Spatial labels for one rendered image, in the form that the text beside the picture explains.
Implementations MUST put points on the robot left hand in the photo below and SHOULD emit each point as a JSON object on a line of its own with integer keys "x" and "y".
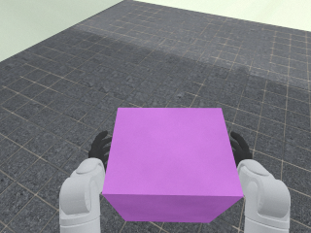
{"x": 97, "y": 150}

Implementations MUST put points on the robot left forearm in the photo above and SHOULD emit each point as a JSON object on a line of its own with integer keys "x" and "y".
{"x": 79, "y": 200}

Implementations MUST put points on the carton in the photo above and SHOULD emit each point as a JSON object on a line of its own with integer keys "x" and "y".
{"x": 171, "y": 165}

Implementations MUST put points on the robot right hand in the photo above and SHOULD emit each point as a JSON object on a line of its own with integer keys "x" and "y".
{"x": 241, "y": 149}

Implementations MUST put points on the robot right forearm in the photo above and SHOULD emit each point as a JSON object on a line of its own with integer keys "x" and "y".
{"x": 267, "y": 202}

